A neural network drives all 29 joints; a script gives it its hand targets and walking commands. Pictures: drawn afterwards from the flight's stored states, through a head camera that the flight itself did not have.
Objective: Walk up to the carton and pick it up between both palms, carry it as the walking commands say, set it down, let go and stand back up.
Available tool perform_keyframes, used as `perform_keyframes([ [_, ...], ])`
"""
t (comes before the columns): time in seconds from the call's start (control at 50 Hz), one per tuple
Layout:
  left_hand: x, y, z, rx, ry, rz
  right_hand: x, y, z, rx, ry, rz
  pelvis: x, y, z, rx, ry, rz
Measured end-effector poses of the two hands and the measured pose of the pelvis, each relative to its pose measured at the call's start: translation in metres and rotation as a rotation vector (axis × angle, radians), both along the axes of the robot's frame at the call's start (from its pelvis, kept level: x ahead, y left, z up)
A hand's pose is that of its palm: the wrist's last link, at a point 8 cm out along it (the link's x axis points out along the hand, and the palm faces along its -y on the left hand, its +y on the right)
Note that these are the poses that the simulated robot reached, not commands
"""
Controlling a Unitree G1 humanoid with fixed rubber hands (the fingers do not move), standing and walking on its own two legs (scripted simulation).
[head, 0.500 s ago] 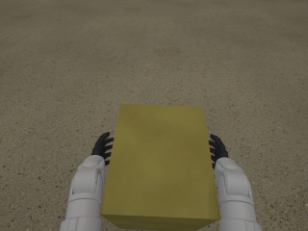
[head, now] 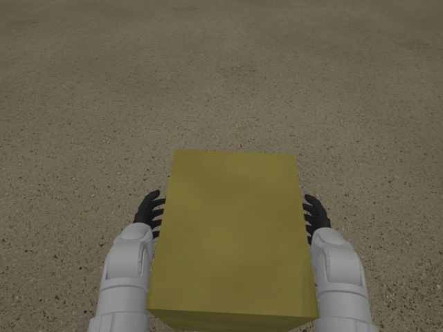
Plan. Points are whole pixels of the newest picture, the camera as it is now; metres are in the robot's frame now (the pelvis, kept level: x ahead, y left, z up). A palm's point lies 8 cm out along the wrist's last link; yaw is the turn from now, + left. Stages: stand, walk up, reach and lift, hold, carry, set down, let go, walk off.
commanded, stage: reach and lift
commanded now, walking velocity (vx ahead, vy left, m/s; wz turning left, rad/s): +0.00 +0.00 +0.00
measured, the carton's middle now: (230, 248) +0.30 -0.01 -0.04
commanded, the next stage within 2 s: hold in 0.48 s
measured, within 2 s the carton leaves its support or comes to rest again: neither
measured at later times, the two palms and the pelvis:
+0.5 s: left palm (141, 237) +0.28 +0.16 +0.04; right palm (320, 241) +0.27 -0.17 +0.04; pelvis +0.00 +0.00 +0.00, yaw +0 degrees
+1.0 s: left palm (140, 239) +0.27 +0.16 +0.04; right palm (318, 242) +0.27 -0.17 +0.04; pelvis +0.00 +0.00 +0.00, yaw +0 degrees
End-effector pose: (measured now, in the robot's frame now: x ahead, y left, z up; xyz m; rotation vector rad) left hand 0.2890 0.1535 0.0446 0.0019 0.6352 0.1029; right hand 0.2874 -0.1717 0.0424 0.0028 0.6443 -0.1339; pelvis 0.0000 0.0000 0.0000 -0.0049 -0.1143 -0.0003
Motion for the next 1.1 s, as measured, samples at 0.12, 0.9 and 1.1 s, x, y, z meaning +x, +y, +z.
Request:
perform_keyframes([
  [0.12, -0.003, 0.002, -0.001, -0.002, -0.001, 0.003, -0.002, 0.002, 0.000, 0.000, 0.000, 0.001, 0.002, 0.000, 0.000, -0.001, 0.000, 0.002],
  [0.9, -0.017, 0.004, -0.005, -0.007, 0.004, 0.012, -0.013, 0.004, -0.003, 0.005, 0.006, -0.001, 0.000, -0.004, 0.000, 0.001, -0.015, 0.004],
  [1.1, -0.017, 0.004, -0.005, -0.006, 0.006, 0.012, -0.014, 0.004, -0.004, 0.006, 0.007, -0.002, 0.000, -0.003, 0.000, 0.001, -0.014, 0.003],
])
